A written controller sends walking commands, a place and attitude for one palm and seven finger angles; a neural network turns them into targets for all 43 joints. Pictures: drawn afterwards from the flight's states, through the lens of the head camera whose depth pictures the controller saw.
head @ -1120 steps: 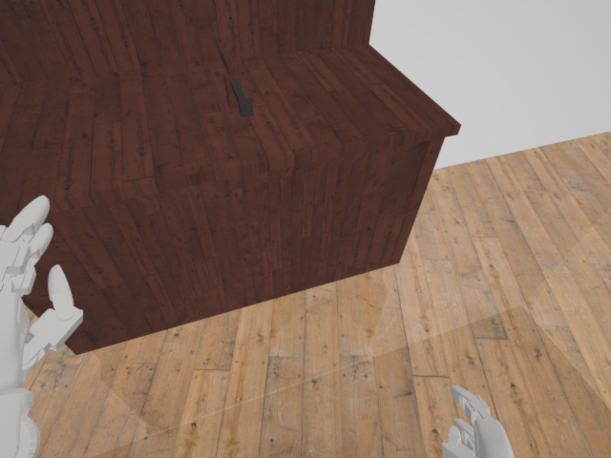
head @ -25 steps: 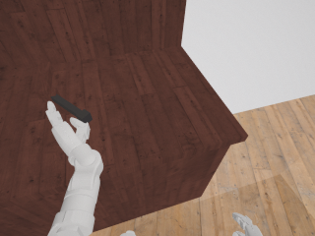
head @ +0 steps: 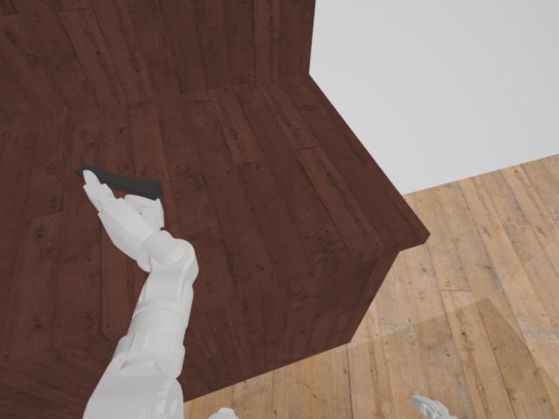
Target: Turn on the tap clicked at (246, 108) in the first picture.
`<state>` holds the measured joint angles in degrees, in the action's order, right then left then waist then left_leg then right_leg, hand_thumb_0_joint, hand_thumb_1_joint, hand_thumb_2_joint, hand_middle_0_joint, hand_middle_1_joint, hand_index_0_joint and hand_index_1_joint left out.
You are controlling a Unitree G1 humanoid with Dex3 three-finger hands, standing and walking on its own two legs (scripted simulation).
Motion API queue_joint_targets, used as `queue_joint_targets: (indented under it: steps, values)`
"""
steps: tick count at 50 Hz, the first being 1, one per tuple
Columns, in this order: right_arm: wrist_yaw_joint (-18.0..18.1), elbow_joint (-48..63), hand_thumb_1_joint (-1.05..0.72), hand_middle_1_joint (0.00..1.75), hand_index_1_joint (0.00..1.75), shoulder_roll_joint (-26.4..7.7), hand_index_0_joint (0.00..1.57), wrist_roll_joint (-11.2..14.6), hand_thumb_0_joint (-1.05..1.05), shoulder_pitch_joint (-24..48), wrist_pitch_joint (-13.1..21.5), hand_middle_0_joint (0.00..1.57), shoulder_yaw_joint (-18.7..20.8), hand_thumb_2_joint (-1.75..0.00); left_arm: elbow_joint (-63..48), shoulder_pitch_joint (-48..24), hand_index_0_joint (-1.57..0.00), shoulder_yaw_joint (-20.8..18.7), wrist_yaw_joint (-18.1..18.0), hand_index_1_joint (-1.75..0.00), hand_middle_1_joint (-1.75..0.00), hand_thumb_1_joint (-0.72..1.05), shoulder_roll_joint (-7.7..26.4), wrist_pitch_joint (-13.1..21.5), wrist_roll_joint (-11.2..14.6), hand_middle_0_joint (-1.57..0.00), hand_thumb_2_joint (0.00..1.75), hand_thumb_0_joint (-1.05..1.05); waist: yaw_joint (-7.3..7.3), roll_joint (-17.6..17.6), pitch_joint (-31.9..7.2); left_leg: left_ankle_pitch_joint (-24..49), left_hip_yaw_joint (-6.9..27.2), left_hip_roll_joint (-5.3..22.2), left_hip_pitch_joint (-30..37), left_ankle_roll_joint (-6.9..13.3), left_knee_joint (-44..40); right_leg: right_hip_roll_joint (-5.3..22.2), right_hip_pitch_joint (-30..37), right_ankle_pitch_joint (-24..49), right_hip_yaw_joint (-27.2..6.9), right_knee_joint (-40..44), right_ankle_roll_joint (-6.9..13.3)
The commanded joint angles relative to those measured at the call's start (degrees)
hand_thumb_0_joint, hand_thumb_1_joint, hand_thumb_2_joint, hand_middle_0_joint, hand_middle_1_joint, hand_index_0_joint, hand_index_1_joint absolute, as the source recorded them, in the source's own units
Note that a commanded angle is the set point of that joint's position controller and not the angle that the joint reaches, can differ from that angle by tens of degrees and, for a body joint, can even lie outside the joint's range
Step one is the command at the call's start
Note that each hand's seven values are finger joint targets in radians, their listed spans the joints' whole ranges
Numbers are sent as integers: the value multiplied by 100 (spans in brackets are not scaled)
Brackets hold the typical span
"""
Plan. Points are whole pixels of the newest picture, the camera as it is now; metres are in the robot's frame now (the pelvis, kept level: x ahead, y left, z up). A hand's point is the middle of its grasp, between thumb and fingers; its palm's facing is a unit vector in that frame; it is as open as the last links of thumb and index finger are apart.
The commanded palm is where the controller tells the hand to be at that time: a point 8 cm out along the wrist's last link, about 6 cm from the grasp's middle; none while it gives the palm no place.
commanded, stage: push the lever round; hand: left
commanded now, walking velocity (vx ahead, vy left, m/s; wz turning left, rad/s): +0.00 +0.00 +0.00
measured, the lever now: (150, 191) +0.44 +0.21 +0.08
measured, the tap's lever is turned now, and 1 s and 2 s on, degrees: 52 79 79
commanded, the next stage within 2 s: lift the hand up off the lever in 0.76 s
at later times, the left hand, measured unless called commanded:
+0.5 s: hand (173, 187) +0.45 +0.18 +0.08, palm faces +0.82 -0.56 -0.11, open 7.5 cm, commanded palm +0.40 +0.18 +0.08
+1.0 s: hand (175, 174) +0.48 +0.18 +0.08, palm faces +0.82 -0.56 -0.11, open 7.7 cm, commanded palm +0.41 +0.18 +0.08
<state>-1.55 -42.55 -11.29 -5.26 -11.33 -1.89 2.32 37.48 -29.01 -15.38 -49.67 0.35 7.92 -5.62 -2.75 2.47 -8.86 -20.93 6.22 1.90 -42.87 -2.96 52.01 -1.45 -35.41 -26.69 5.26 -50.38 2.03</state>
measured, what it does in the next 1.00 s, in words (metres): stands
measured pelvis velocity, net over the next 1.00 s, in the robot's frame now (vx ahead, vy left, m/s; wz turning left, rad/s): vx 0.02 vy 0.00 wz -0.01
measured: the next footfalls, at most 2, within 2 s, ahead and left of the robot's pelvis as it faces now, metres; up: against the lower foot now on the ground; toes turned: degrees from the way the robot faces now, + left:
none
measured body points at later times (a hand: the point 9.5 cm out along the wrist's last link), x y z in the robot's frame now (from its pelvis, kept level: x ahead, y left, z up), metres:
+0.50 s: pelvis +0.01 +0.00 +0.00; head +0.06 +0.00 +0.44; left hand +0.40 +0.21 +0.08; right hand +0.10 -0.24 -0.14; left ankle +0.05 +0.15 -0.69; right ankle -0.02 -0.10 -0.69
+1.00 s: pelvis +0.02 +0.00 +0.00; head +0.08 +0.00 +0.44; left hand +0.43 +0.21 +0.09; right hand +0.08 -0.25 -0.13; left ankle +0.05 +0.15 -0.69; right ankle -0.02 -0.10 -0.69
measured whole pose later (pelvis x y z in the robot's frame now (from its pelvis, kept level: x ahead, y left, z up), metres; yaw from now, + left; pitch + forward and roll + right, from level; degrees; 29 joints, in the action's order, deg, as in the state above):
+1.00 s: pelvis +0.02 +0.00 +0.00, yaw -1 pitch +17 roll -2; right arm -5.0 -44.1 -11.3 -7.7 -15.9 -1.6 3.6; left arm 49.7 -42.6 -23.9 -54.7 2.1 6.8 -9.7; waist -5.6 2.6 -10.9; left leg -22.1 5.8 2.2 -46.8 -3.0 52.1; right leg -1.7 -39.4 -27.5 4.8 -50.3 2.1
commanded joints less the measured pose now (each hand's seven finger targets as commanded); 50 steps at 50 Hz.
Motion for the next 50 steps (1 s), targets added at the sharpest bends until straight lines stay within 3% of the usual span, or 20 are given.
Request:
queue_joint_targets:
  steps: [1,4,5,8,10,13,15,17,20,23,25,26,30,31,33,35,38,43,46,50]
  values:
    - [-16,649,-90,30,30,-703,20,-25,0,235,222,20,198,-90,-1037,-2438,-15,191,-82,-15,-15,90,529,288,-282,-15,90,0,-142,-180,-1618,1167,-348,-186,1304,348,-391,85,296,1648,-109,888,-12]
    - [-31,590,-90,30,30,-694,20,-49,0,216,256,20,199,-90,-847,-2774,-15,244,-155,-15,-15,90,448,284,-316,-15,90,0,-209,-288,-1555,997,-356,-186,1217,361,-379,84,207,1482,-115,930,-24]
    - [-19,517,-90,30,30,-724,20,-54,0,221,251,20,219,-90,-766,-2803,-15,45,-200,-15,-15,90,638,272,-361,-15,90,0,-182,-172,-1491,933,-318,-179,1204,346,-403,77,120,1388,-116,922,-7]
    - [-73,506,-90,30,30,-681,20,-95,0,177,285,20,198,-90,-628,-3168,-15,257,-270,-15,-15,90,355,268,-386,-15,90,0,-278,-226,-1603,952,-342,-195,1217,362,-341,81,31,1402,-89,876,-23]
    - [-66,399,-90,30,30,-719,20,-119,0,109,264,20,231,-90,-367,-3138,-15,-147,-364,-15,-15,90,700,229,-444,-15,90,0,-203,-151,-1665,974,-310,-196,1169,341,-342,72,32,1399,-93,852,-8]
    - [-116,435,-90,30,30,-673,20,-150,0,39,264,20,228,-90,-359,-3408,-15,-31,-416,-15,-15,90,501,228,-453,-15,90,0,-268,-169,-1896,1119,-362,-206,1189,351,-266,97,70,1580,-96,809,-32]
    - [-135,368,-90,30,30,-716,20,-182,0,-60,252,20,263,-90,-220,-3228,-15,-346,-492,-15,-15,90,740,180,-504,-15,90,0,-174,-162,-2043,1304,-328,-192,1211,329,-253,79,121,1733,-75,755,-14]
    - [-195,397,-90,30,30,-665,20,-192,0,-94,252,20,239,-90,-266,-3489,-15,-28,-495,-15,-15,90,401,160,-530,-15,90,0,-291,-46,-2040,1445,-346,-183,1315,323,-206,85,16,1837,-38,708,-20]
    - [-199,337,-90,30,30,-721,20,-208,0,-168,257,20,280,-90,-74,-3368,-15,-336,-532,-15,-15,90,687,125,-593,-15,90,0,-254,-187,-1983,1428,-342,-176,1209,337,-206,70,48,1877,-55,750,-23]
    - [-231,385,-90,30,30,-675,20,-212,0,-203,279,20,258,-90,-96,-3660,-15,-25,-511,-15,-15,90,375,144,-587,-15,90,0,-355,-311,-1943,1381,-368,-185,1180,358,-203,73,21,1884,-47,765,-54]
    - [-210,284,-90,30,30,-730,20,-218,0,-263,279,20,291,-90,82,-3626,-15,-321,-546,-15,-15,90,671,138,-625,-15,90,0,-317,-298,-1863,1318,-336,-172,1114,346,-223,64,-10,1815,-64,778,-46]
    - [-234,328,-90,30,30,-698,20,-216,0,-246,289,20,264,-90,-50,-3839,-15,-105,-536,-15,-15,90,463,167,-599,-15,90,0,-406,-218,-1901,1317,-361,-192,1165,369,-206,77,-41,1824,-70,781,-63]
    - [-226,261,-90,30,30,-730,20,-236,0,-378,275,20,309,-90,84,-3679,-15,-494,-574,-15,-15,90,844,174,-655,-15,90,0,-297,-163,-2084,1495,-380,-188,1166,354,-178,80,111,2065,-92,747,-50]
    - [-256,313,-90,30,30,-690,20,-229,0,-382,268,20,284,-90,30,-3764,-15,-234,-542,-15,-15,90,580,167,-643,-15,90,0,-354,-50,-2048,1544,-395,-199,1199,351,-191,87,88,2097,-77,734,-51]
    - [-271,295,-90,30,30,-695,20,-240,0,-422,276,20,279,-90,135,-3938,-15,-209,-540,-15,-15,90,568,163,-657,-15,90,0,-422,-143,-1982,1516,-397,-192,1178,362,-166,77,17,2068,-62,754,-63]
    - [-248,232,-90,30,30,-741,20,-246,0,-468,268,20,308,-90,301,-3786,-15,-553,-575,-15,-15,90,893,139,-668,-15,90,0,-361,-137,-2000,1481,-409,-197,1095,370,-154,70,55,2096,-90,765,-68]
    - [-247,298,-90,30,30,-728,20,-231,0,-519,252,20,297,-90,282,-3938,-15,-528,-546,-15,-15,90,890,168,-626,-15,90,0,-429,-337,-2063,1520,-450,-205,1015,388,-152,110,235,2324,-119,784,-112]
    - [-288,256,-90,30,30,-732,20,-245,0,-619,232,20,299,-90,428,-4080,-15,-488,-543,-15,-15,90,848,197,-677,-15,90,0,-469,-199,-2063,1602,-435,-194,1108,380,-155,87,104,2275,-81,760,-97]
    - [-315,352,-90,30,30,-754,20,-244,0,-673,221,20,329,-90,136,-3730,-15,-695,-563,-15,-15,90,1003,216,-638,-15,90,0,-308,-125,-2376,1893,-451,-202,1279,368,-181,60,355,2548,-69,737,-77]
    - [-322,363,-90,30,30,-772,20,-227,0,-684,199,20,358,-90,-37,-3406,-15,-740,-516,-15,-15,90,1037,151,-627,-15,90,0,-254,-193,-2316,2055,-448,-177,1349,355,-212,44,503,2759,-60,764,-77]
